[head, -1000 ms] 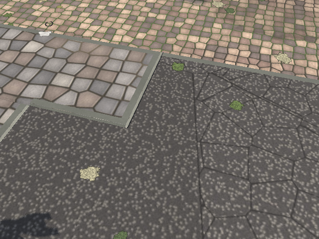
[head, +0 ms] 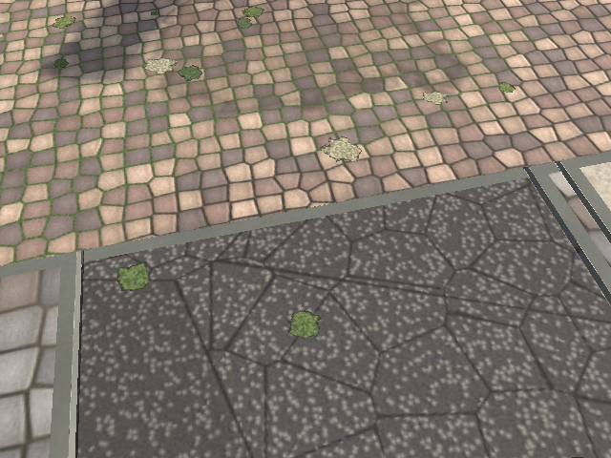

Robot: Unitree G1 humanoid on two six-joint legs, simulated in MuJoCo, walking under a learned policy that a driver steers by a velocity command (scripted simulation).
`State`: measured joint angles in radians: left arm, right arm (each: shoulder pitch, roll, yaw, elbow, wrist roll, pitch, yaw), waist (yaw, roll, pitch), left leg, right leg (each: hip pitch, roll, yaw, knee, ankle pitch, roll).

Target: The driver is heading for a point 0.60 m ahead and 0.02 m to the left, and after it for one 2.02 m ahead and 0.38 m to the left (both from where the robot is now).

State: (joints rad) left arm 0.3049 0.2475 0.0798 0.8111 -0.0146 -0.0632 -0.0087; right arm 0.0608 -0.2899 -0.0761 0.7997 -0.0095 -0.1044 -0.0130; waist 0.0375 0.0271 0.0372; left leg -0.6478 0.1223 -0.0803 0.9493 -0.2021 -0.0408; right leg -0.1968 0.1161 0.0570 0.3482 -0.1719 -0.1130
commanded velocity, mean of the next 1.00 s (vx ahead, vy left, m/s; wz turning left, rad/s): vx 0.50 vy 0.00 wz -0.05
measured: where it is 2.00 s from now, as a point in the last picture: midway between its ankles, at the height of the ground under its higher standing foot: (305, 227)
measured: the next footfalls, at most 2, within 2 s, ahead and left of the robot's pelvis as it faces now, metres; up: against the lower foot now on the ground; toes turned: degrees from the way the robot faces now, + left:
left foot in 0.26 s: +0.34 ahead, +0.15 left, +0.00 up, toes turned -5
right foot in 0.78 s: +0.60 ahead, -0.12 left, +0.00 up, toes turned -6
